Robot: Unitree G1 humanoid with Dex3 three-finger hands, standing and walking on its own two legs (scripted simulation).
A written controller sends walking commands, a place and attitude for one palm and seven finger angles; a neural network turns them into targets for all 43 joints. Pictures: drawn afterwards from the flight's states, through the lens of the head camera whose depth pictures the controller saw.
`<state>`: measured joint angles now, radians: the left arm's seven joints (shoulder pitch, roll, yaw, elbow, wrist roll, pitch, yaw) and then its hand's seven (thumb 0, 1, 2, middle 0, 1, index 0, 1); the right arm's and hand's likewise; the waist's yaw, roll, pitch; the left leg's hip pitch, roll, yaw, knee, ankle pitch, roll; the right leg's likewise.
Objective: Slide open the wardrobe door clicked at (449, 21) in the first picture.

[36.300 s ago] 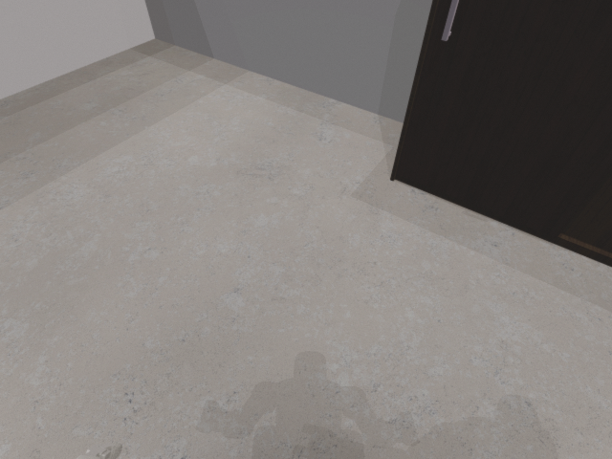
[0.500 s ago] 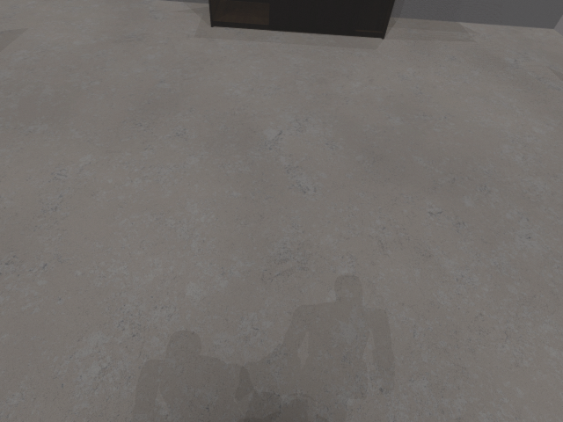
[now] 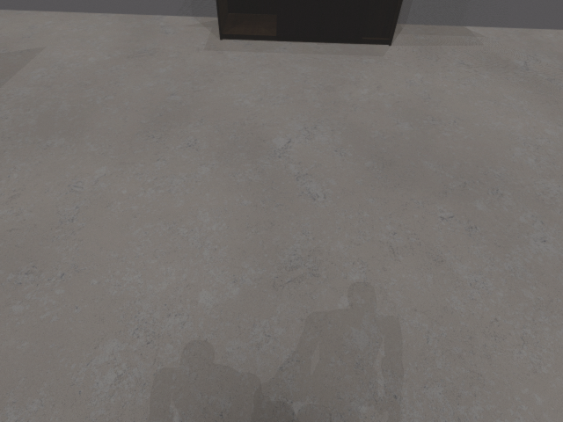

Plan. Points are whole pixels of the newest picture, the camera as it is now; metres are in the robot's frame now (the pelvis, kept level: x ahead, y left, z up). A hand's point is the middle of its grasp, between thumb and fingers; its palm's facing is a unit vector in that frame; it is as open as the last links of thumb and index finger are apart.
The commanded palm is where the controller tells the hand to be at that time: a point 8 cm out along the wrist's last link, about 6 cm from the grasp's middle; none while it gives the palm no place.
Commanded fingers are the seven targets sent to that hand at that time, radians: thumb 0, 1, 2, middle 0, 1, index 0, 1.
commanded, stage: let the arm hang, fingers relaxed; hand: left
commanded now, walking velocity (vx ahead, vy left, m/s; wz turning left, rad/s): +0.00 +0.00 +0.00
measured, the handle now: out of the picture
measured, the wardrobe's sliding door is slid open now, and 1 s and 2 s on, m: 0.48 0.48 0.48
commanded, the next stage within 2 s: look to check the result in 0.24 s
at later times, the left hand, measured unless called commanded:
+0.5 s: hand out of the picture +0.03 +0.15 -0.17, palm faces +0.00 -0.99 -0.17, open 7.4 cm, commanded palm none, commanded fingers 0.00 0.90 0.90 -0.20 -0.30 -0.20 -0.30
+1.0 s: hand out of the picture +0.05 +0.16 -0.17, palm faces +0.00 -0.99 -0.17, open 7.4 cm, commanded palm none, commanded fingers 0.00 0.90 0.90 -0.20 -0.30 -0.20 -0.30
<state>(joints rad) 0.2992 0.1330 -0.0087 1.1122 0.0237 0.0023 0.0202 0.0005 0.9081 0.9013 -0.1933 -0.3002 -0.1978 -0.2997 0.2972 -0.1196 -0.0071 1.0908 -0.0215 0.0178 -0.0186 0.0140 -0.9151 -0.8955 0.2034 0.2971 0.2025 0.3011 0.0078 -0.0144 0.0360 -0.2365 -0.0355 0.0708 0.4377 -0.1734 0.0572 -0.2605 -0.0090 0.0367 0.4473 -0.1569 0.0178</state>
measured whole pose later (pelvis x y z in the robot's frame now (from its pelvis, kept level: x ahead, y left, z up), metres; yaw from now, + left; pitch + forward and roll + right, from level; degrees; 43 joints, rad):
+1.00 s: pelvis +0.04 -0.01 +0.01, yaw +0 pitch -2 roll +0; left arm 0.25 0.16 -0.01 1.15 0.01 -0.02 0.02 0.00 0.91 0.90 -0.19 -0.30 -0.20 -0.30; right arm 0.26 -0.14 0.00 1.15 -0.01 -0.01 -0.03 0.01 -0.90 -0.90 0.20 0.30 0.20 0.30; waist 0.00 -0.02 0.04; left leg -0.15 -0.01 0.06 0.38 -0.20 0.03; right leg -0.17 0.02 0.03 0.38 -0.18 0.00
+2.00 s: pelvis +0.05 -0.01 +0.01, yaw +1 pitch -2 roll +0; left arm 0.13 0.30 0.00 1.13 0.01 -0.03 0.00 0.00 0.90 0.90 -0.20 -0.30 -0.20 -0.30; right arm 0.14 -0.28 -0.01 1.14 -0.02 -0.02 -0.01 0.01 -0.90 -0.90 0.20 0.30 0.20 0.30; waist 0.00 -0.02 0.05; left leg -0.11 -0.02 0.05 0.31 -0.17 0.03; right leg -0.13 0.01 0.02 0.32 -0.16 0.00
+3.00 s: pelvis +0.06 -0.03 +0.01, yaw +1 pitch -2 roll +0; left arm 0.10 0.33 0.00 1.13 0.01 -0.03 -0.01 0.00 0.90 0.90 -0.20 -0.30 -0.20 -0.30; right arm 0.12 -0.32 0.00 1.14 -0.02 -0.01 0.00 0.01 -0.90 -0.90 0.21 0.30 0.20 0.30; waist 0.00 -0.01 0.04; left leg -0.07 0.00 0.03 0.26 -0.17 0.01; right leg -0.09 0.03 0.01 0.27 -0.16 -0.02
